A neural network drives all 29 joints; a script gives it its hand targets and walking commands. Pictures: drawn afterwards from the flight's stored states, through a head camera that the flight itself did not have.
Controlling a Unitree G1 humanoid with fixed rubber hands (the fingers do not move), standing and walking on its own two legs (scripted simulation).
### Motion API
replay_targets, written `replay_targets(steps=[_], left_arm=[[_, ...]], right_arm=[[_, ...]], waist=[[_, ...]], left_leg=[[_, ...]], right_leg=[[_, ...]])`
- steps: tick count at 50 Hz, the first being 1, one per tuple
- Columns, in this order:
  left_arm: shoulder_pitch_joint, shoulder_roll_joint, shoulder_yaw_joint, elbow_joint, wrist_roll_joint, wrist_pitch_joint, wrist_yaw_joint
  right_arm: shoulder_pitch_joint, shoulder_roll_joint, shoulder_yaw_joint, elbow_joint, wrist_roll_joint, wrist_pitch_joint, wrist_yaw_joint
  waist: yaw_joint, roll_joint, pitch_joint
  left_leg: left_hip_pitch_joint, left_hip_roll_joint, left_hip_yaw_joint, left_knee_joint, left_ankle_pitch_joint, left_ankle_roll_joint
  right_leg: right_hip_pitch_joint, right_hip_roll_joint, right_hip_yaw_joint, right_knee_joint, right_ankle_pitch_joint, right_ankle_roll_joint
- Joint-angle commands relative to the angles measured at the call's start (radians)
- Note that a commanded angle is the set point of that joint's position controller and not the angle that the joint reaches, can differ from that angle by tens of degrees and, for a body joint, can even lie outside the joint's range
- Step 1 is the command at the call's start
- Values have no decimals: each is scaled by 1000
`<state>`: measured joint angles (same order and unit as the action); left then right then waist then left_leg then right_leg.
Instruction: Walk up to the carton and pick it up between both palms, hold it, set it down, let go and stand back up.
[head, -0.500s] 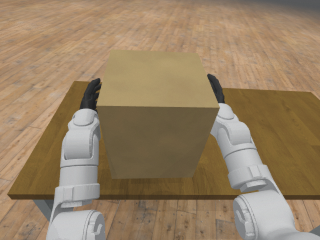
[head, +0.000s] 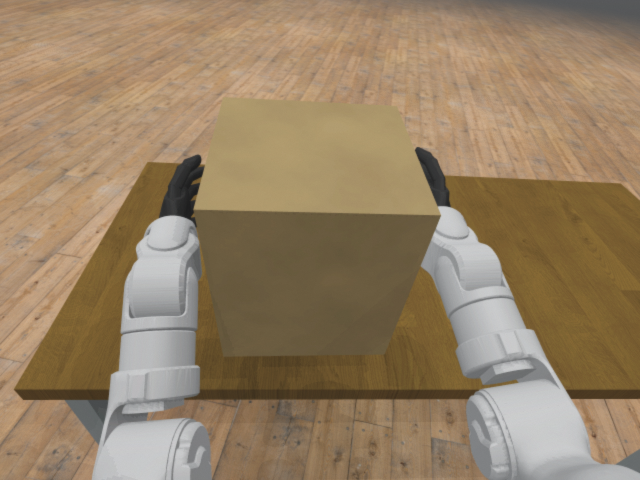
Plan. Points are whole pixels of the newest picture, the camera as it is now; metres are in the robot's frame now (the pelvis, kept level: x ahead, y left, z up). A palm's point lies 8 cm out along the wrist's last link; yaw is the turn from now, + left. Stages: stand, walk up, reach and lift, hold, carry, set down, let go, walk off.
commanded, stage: hold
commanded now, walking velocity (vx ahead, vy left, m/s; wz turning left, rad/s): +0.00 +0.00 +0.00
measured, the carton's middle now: (308, 233) +0.36 +0.01 +0.16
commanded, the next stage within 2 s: none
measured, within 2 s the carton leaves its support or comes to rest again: neither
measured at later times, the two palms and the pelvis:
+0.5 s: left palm (179, 222) +0.34 +0.16 +0.18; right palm (431, 210) +0.36 -0.14 +0.20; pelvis +0.00 +0.00 +0.00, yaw +0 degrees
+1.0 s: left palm (179, 219) +0.35 +0.16 +0.18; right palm (430, 210) +0.36 -0.14 +0.19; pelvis +0.00 +0.00 +0.00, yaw +0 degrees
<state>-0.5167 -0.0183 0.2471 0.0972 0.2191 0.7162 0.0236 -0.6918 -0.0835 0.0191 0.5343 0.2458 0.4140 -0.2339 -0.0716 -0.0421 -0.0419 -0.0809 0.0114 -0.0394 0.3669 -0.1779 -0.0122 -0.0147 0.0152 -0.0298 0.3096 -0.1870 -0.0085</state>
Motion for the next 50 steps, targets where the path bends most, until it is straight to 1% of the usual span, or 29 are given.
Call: replay_targets(steps=[1, 7, 10, 11, 16, 17, 28, 31, 35, 44, 50], left_arm=[[-875, -571, -553, -198, -174, -94, -140], [-875, -572, -554, -199, -173, -92, -142], [-875, -572, -556, -203, -175, -94, -143], [-876, -569, -555, -209, -175, -95, -141], [-861, -564, -549, -209, -172, -93, -144], [-867, -562, -549, -217, -170, -94, -144], [-876, -564, -546, -204, -167, -90, -145], [-875, -567, -548, -195, -168, -89, -146], [-894, -571, -549, -191, -170, -93, -141], [-890, -580, -549, -175, -172, -93, -138], [-886, -579, -552, -192, -175, -95, -136]], right_arm=[[-784, 681, 377, -376, 97, -61, 113], [-776, 685, 374, -371, 97, -59, 111], [-784, 684, 377, -384, 100, -61, 109], [-785, 685, 380, -386, 102, -60, 109], [-774, 686, 386, -394, 104, -59, 105], [-769, 686, 386, -386, 104, -58, 105], [-782, 684, 379, -384, 100, -56, 108], [-778, 682, 371, -371, 93, -55, 109], [-788, 680, 362, -354, 88, -56, 116], [-797, 681, 364, -350, 89, -63, 117], [-790, 682, 368, -357, 95, -65, 116]], waist=[[-7, 75, -399], [-10, 84, -397], [-11, 79, -408], [-6, 79, -413], [-8, 71, -413], [-8, 79, -408], [-5, 78, -396], [-10, 81, -391], [-7, 79, -387], [-7, 80, -399], [-6, 83, -412]], left_leg=[[168, -51, 28, -20, 288, -24], [168, -51, 29, -21, 286, -25], [171, -53, 29, -16, 297, -25], [171, -53, 28, -16, 298, -25], [172, -54, 27, -14, 306, -23], [173, -54, 28, -14, 306, -25], [169, -52, 27, -20, 288, -23], [168, -52, 28, -23, 278, -23], [163, -49, 30, -28, 258, -23], [170, -47, 29, -22, 275, -24], [173, -47, 28, -18, 291, -25]], right_leg=[[13, 39, -22, -36, 245, 69], [16, 37, -21, -35, 247, 69], [21, 38, -22, -33, 263, 71], [21, 38, -21, -31, 265, 71], [32, 37, -19, -28, 292, 73], [32, 37, -20, -28, 285, 73], [19, 36, -20, -32, 259, 71], [13, 36, -21, -35, 242, 69], [-4, 38, -23, -40, 200, 67], [1, 39, -23, -40, 211, 66], [10, 41, -23, -37, 225, 66]])
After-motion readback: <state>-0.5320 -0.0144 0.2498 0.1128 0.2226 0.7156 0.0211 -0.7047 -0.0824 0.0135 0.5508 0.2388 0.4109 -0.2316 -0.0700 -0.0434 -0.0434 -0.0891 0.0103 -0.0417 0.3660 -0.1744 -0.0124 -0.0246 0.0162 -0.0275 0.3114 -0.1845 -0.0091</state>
